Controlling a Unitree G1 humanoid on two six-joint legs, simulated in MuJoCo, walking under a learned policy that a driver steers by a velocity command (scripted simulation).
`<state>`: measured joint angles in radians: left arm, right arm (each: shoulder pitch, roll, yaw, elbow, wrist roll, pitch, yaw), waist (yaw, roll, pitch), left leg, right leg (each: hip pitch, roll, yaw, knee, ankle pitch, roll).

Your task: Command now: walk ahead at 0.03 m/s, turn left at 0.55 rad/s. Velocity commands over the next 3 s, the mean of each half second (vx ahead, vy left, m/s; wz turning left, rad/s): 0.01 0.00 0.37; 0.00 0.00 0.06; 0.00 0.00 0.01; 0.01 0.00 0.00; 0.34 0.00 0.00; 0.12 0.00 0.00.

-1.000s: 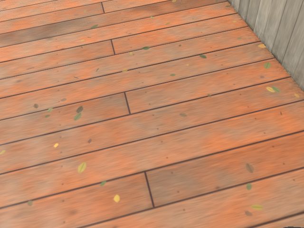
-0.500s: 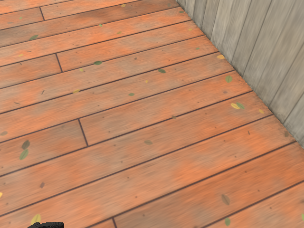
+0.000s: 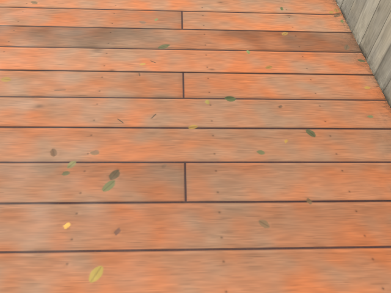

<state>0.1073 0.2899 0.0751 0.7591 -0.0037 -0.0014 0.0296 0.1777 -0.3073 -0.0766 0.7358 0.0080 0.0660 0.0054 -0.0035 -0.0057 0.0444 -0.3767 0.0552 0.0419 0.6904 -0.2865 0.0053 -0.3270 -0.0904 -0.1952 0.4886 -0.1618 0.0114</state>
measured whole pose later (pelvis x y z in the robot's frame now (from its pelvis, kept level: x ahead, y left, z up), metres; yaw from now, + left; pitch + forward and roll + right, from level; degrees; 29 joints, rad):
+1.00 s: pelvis +0.04 -0.02 +0.01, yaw +10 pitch -2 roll +0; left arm 0.13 0.24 0.02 0.91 0.01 -0.02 0.00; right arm 0.21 -0.25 -0.05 0.81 -0.01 0.02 -0.03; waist 0.00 0.00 0.04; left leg -0.20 -0.04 -0.10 0.52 -0.29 0.00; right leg -0.19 0.01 0.00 0.52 -0.29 -0.01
